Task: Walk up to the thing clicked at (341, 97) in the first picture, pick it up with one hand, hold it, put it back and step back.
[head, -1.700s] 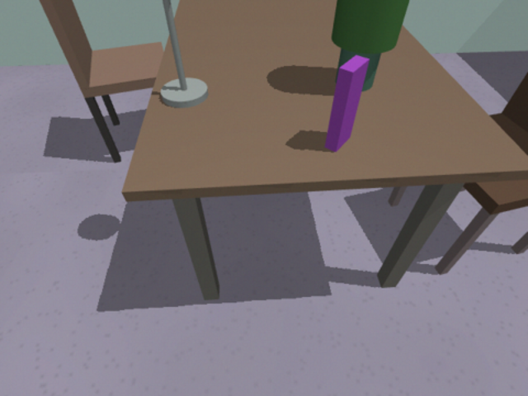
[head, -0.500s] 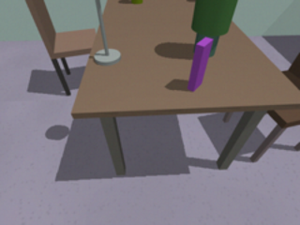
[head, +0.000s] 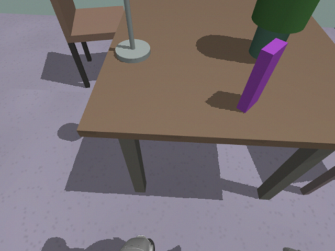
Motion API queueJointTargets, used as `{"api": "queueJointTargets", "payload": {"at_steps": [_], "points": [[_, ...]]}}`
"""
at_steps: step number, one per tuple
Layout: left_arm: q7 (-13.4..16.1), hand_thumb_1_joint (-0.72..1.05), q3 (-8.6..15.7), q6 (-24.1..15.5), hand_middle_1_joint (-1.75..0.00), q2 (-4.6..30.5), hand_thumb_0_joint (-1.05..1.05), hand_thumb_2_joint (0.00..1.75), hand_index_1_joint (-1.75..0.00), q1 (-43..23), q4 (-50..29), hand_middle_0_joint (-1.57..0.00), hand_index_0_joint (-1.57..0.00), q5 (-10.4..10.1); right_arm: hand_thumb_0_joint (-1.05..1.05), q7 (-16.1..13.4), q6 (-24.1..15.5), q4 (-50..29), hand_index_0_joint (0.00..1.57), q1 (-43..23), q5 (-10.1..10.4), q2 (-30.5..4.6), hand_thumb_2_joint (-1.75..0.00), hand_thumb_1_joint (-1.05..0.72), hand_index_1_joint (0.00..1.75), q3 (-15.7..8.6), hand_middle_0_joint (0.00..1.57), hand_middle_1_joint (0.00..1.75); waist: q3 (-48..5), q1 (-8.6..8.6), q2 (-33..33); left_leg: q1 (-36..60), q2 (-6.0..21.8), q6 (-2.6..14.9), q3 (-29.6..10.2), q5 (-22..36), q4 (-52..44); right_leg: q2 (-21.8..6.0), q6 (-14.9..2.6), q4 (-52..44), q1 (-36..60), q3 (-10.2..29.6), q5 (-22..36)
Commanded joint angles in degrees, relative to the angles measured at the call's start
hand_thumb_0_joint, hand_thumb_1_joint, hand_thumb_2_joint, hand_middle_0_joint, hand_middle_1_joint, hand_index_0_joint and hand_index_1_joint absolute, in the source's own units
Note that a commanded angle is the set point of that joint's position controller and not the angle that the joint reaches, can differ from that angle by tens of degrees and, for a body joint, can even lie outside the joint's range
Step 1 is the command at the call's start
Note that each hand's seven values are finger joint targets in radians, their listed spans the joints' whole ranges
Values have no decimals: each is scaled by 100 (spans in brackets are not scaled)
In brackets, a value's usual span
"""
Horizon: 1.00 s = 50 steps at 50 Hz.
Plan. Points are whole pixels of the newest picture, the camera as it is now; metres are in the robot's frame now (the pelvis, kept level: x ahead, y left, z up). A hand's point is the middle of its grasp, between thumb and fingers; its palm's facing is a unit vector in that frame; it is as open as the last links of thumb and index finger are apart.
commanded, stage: walk up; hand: right
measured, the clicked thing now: (258, 79) +0.54 -0.21 +0.10
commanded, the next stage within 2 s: stand in 1.74 s
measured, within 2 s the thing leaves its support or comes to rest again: neither
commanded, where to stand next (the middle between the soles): +0.10 +0.00 m, yaw -1 degrees
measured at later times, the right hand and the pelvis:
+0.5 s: hand out of the picture +0.15 -0.27 -0.16, palm faces -0.02 +0.94 -0.34, open 7.4 cm; pelvis +0.04 -0.01 +0.00, yaw +0 degrees
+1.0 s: hand out of the picture +0.14 -0.25 -0.13, palm faces -0.03 +0.94 -0.34, open 7.4 cm; pelvis +0.04 +0.00 +0.02, yaw +1 degrees
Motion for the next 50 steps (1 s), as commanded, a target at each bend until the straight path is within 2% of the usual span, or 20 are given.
{"api": "queueJointTargets", "payload": {"at_steps": [1,4,6,10,14,15,16,17,18,21,25,28,30,31,34,36,38,40,43,50], "points": [[217,90,301,3,-30,967,0,90,-30,618,-526,-20,-20,-235,0,-264,-230,-412,20,1370,109,-1829,-90,-90,30,-508,20,30,-2051,-639,1178,2873,2254,1744,-3626,1765,-1136,623,-122,4033,-2438,822,-738],[204,90,251,98,-30,1222,0,90,-30,553,-355,-20,-20,-168,0,-334,-157,-748,20,118,151,-1394,-90,-90,30,-348,20,30,-979,-92,418,1024,1717,1174,-2012,-668,-1562,-114,-223,3712,-2342,1260,-188],[137,90,236,113,-30,1107,0,90,-30,649,-122,-20,-20,-121,0,-330,-153,-763,20,-203,57,-1210,-90,-90,30,-249,20,30,-582,-31,690,44,1254,922,-1115,-868,-1608,-178,-156,2708,-1851,936,77],[167,90,265,91,-30,927,0,90,-30,548,-1,-20,-20,-85,0,-283,-53,-741,20,-209,-20,-1290,-90,-90,30,-242,20,30,-788,-122,1033,115,1307,1103,-1032,10,-1014,-110,56,1276,-1562,447,278],[237,90,428,87,-30,1055,0,90,-30,670,-35,-20,-20,30,0,-277,174,-914,20,-514,90,-1237,-90,-90,30,-247,20,30,-1093,74,818,-404,1082,667,-1003,-482,-108,31,-129,431,-954,311,1094],[249,90,484,58,-30,1248,0,90,-30,601,-114,-20,-20,84,0,-284,224,-932,20,-516,117,-1041,-90,-90,30,-196,20,30,-889,98,245,-602,752,407,-802,-932,418,-325,-280,-170,-1176,930,831],[264,90,577,-8,-30,1744,0,90,-30,376,-305,-20,-20,158,0,-292,256,-991,20,-506,154,-744,-90,-90,30,-129,20,30,-568,75,-1143,-1190,-163,-39,-387,-1881,1767,-1686,-844,-1310,-1605,3185,813],[281,90,609,-9,-30,2112,0,90,-30,-66,-450,-20,-20,158,0,-369,325,-946,20,-643,119,-973,-90,-90,30,-221,20,30,-432,102,-1410,-772,-428,-118,-770,-2945,3080,-2531,-1625,-1777,-2558,4064,1174],[303,90,595,-31,-30,1990,0,90,-30,-354,-552,-20,-20,136,0,-383,351,-877,20,-500,100,-1159,-90,-90,30,-289,20,30,-266,-27,-1071,-804,-325,-178,-1140,-2808,3664,-2465,-1785,-1541,-2565,3871,1727],[323,90,472,-50,-30,1411,0,90,-30,-765,-567,-20,-20,114,0,-388,220,-525,20,92,208,-1067,-90,-90,30,-277,20,30,-780,-250,-866,-578,-322,-233,-978,-2230,3387,-1561,-1293,-698,-1793,2081,2817],[271,90,449,5,-30,1441,0,90,-30,-389,-498,-20,-20,154,0,-343,96,-483,20,-141,127,-936,-90,-90,30,-157,20,30,-1220,79,-1417,-252,-174,-276,-309,-2628,1234,-1413,-1167,-154,-667,1700,3385],[238,90,348,126,-30,1362,0,90,-30,-685,-507,-20,-20,-47,0,-388,-56,-148,20,286,38,-893,-90,-90,30,-147,20,30,-1354,-211,-1046,1090,-263,-148,-208,-674,-899,-1090,-668,833,-1139,1221,3987],[205,90,130,180,-30,729,0,90,-30,-656,-513,-20,-20,-139,0,-426,-188,-246,20,-135,-15,-1613,-90,-90,30,-232,20,30,-1325,-14,568,1635,1462,651,-2820,800,-920,-118,59,1301,-2573,609,1096],[280,90,257,217,-30,1175,0,90,-30,-999,-375,-20,-20,-95,0,-404,-188,-191,20,-108,85,-1802,-90,-90,30,-250,20,30,-1160,-291,747,852,1848,1261,-2971,1261,-833,-179,42,1673,-2021,885,-690],[227,90,206,152,-30,1019,0,90,-30,-976,-148,-20,-20,-176,0,-447,-221,-88,20,-429,86,-1369,-90,-90,30,-57,20,30,-972,-38,758,1107,1095,763,-1689,2162,-343,-190,-81,900,-1858,776,91],[214,90,200,44,-30,1037,0,90,-30,-691,91,-20,-20,-133,0,-425,-163,3,20,-552,165,-1316,-90,-90,30,-19,20,30,-1210,77,850,1053,709,324,-1140,2374,154,-174,-111,-425,-974,636,1881],[236,90,258,-32,-30,1440,0,90,-30,-929,135,-20,-20,-56,0,-417,-110,63,20,-265,250,-991,-90,-90,30,63,20,30,-1524,-129,35,573,285,-26,-826,1191,345,-856,-468,-357,-271,1528,3456],[182,90,188,5,-30,1405,0,90,-30,-1389,121,-20,-20,-104,0,-429,-74,310,20,-167,182,-1004,-90,-90,30,52,20,30,-1301,-283,-200,1127,182,-43,-752,-195,-21,-1072,-622,-374,-1108,1661,2906],[166,90,79,51,-30,1154,0,90,-30,-1534,340,-20,-20,-119,0,-378,-110,415,20,-685,149,-1116,-90,-90,30,71,20,30,-880,-131,-54,894,514,150,-1087,-101,-643,-506,-238,-488,-1218,1055,2080],[107,90,30,20,-30,1068,0,90,-30,-1792,741,-20,-20,-113,0,-336,-135,786,20,-837,128,-1080,-90,-90,30,159,20,30,-978,-164,61,936,492,15,-972,-372,-1256,-516,-150,-1012,-684,1108,2030]]}}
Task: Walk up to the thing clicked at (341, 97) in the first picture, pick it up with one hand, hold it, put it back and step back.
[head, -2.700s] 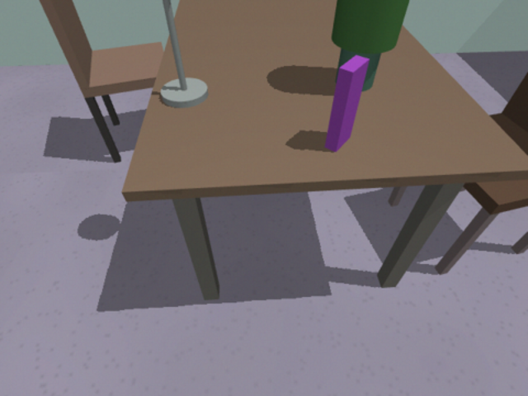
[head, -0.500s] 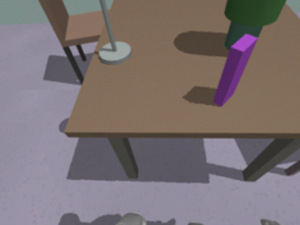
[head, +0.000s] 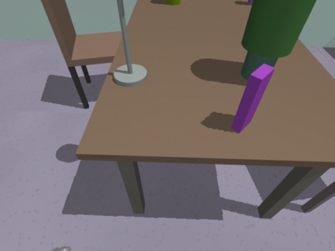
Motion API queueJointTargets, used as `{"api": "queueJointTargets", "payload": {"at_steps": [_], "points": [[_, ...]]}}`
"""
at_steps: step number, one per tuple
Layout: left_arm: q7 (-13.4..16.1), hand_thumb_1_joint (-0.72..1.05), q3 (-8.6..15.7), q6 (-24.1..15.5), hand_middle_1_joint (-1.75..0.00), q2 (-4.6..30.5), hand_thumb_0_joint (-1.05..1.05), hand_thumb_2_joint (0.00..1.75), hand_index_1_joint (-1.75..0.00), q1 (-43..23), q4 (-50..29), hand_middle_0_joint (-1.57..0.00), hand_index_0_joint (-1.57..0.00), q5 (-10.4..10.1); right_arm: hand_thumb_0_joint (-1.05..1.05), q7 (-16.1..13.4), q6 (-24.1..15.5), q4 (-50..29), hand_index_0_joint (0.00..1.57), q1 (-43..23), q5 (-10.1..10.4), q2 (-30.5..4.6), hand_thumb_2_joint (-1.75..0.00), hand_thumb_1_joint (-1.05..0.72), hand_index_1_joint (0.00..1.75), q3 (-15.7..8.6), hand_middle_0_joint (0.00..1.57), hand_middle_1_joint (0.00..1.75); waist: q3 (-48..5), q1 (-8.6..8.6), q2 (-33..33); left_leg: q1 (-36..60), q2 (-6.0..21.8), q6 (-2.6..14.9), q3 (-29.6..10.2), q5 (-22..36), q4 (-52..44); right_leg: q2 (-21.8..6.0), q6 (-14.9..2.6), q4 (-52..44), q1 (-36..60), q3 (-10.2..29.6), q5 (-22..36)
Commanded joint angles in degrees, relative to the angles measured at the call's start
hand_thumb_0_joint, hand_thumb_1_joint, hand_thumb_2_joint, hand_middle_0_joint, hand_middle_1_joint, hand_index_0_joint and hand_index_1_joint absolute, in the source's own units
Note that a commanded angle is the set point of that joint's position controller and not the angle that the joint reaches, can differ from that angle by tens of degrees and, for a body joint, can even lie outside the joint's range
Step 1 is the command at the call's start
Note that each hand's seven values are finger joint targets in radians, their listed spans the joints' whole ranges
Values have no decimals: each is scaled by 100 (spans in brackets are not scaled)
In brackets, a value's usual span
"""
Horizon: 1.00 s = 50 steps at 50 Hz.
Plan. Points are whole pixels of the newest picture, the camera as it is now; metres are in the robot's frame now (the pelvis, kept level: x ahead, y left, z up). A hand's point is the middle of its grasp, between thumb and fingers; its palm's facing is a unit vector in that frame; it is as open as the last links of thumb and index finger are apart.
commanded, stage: walk up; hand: right
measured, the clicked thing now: (250, 101) +0.50 -0.22 +0.09
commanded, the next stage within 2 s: stand in 0.74 s
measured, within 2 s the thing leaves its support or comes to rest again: neither
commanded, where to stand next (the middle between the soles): +0.07 +0.00 m, yaw -2 degrees
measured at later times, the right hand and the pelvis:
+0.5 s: hand out of the picture +0.07 -0.25 -0.15, palm faces +0.00 +0.95 -0.32, open 7.4 cm; pelvis +0.00 +0.00 +0.01, yaw +0 degrees
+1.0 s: hand out of the picture +0.08 -0.26 -0.15, palm faces +0.00 +0.94 -0.33, open 7.4 cm; pelvis +0.01 -0.01 +0.01, yaw +0 degrees
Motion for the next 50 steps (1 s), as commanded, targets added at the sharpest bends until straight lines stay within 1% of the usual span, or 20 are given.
{"api": "queueJointTargets", "payload": {"at_steps": [1,4,6,7,12,17,18,19,21,25,29,30,35,36,37,41,44,47,49,50], "points": [[76,90,321,-117,-30,1257,0,90,-30,-308,-111,-20,-20,-29,0,-59,-172,-182,20,-385,-23,-1248,-90,-90,30,-268,20,30,-403,78,119,-159,559,329,-519,625,-1089,-443,-384,-835,383,439,711],[65,90,315,-124,-30,1260,0,90,-30,-449,-6,-20,-20,-7,0,-52,-153,-73,20,-431,-32,-1219,-90,-90,30,-256,20,30,-337,26,18,-77,531,286,-445,478,-1229,-492,-354,-1139,372,494,577],[62,90,310,-136,-30,1253,0,90,-30,-439,65,-20,-20,-3,0,-41,-155,-4,20,-426,-35,-1192,-90,-90,30,-250,20,30,-477,28,-24,129,528,266,-393,635,-1243,-519,-345,-1213,408,494,685],[60,90,317,-130,-30,1246,0,90,-30,-475,115,-20,-20,-1,0,-43,-147,44,20,-422,-37,-1201,-90,-90,30,-258,20,30,-445,14,-35,87,528,252,-399,568,-1309,-504,-320,-1261,432,483,676],[62,90,321,-127,-30,1221,0,90,-30,-433,245,-20,-20,1,0,-49,-151,158,20,-412,-28,-1165,-90,-90,30,-247,20,30,-594,34,-60,233,564,228,-358,806,-1404,-520,-287,-1300,604,437,881],[61,90,323,-99,-30,1194,0,90,-30,-401,331,-20,-20,13,0,-58,-135,234,20,-395,-36,-1179,-90,-90,30,-254,20,30,-442,31,-27,170,575,222,-391,568,-1525,-496,-271,-1395,523,431,593],[59,90,328,-98,-30,1201,0,90,-30,-407,325,-20,-20,27,0,-61,-136,244,20,-379,-38,-1208,-90,-90,30,-261,20,30,-474,18,-20,135,589,225,-393,525,-1555,-497,-280,-1389,573,423,634],[61,90,328,-90,-30,1188,0,90,-30,-333,374,-20,-20,16,0,-58,-132,250,20,-448,-40,-1196,-90,-90,30,-260,20,30,-378,55,17,125,577,224,-402,475,-1575,-467,-254,-1417,483,412,569],[59,90,329,-99,-30,1195,0,90,-30,-348,369,-20,-20,19,0,-58,-134,263,20,-360,-31,-1159,-90,-90,30,-249,20,30,-420,32,-54,182,551,206,-377,593,-1536,-498,-251,-1442,515,453,628],[69,90,338,-88,-30,1195,0,90,-30,-375,360,-20,-20,33,0,-66,-130,307,20,-320,-48,-1186,-90,-90,30,-264,20,30,-414,17,-32,89,571,222,-402,526,-1617,-491,-245,-1427,576,422,688],[73,90,334,-87,-30,1172,0,90,-30,-264,388,-20,-20,19,0,-68,-138,285,20,-333,-39,-1160,-90,-90,30,-252,20,30,-458,57,6,217,581,213,-377,839,-1554,-490,-226,-1395,587,399,879],[77,90,339,-86,-30,1183,0,90,-30,-330,369,-20,-20,31,0,-72,-138,293,20,-289,-41,-1161,-90,-90,30,-259,20,30,-526,15,-43,192,577,215,-364,889,-1545,-499,-228,-1384,659,396,968],[85,90,335,-70,-30,1149,0,90,-30,-361,362,-20,-20,17,0,-88,-139,316,20,-230,-44,-1176,-90,-90,30,-281,20,30,-550,7,-6,268,602,203,-344,1145,-1555,-503,-232,-1289,691,369,1169],[89,90,332,-71,-30,1137,0,90,-30,-298,363,-20,-20,2,0,-87,-137,302,20,-264,-34,-1149,-90,-90,30,-268,20,30,-545,46,16,329,602,201,-334,1251,-1534,-505,-225,-1292,661,387,1231],[98,90,312,-69,-30,1234,0,90,-30,-237,351,-20,-20,13,0,-93,-164,269,20,-232,-65,-1198,-90,-90,30,-256,20,30,-470,14,-39,298,654,153,-375,1465,-1565,-537,-234,-1277,618,393,1246],[103,90,312,-56,-30,1212,0,90,-30,-254,326,-20,-20,13,0,-100,-172,255,20,-235,-54,-1223,-90,-90,30,-252,20,30,-564,11,-47,352,668,157,-368,1459,-1547,-554,-238,-1263,699,390,1244],[97,90,305,-67,-30,1216,0,90,-30,-283,285,-20,-20,-4,0,-97,-186,241,20,-255,-50,-1213,-90,-90,30,-241,20,30,-648,11,-11,471,677,139,-337,1746,-1491,-580,-247,-1243,729,403,1475],[100,90,295,-65,-30,1213,0,90,-30,-262,267,-20,-20,22,0,-98,-166,230,20,-235,-45,-1212,-90,-90,30,-233,20,30,-634,-11,-22,455,673,142,-318,1607,-1495,-574,-236,-1272,726,382,1455],[91,90,291,-47,-30,1230,0,90,-30,-253,269,-20,-20,7,0,-93,-166,228,20,-264,-43,-1204,-90,-90,30,-213,20,30,-519,-7,-3,435,652,130,-307,1382,-1543,-567,-238,-1321,608,414,1259],[97,90,287,-49,-30,1225,0,90,-30,-281,270,-20,-20,8,0,-88,-163,228,20,-266,-46,-1206,-90,-90,30,-218,20,30,-519,-3,-32,428,670,125,-338,1428,-1550,-558,-241,-1308,626,391,1234]]}}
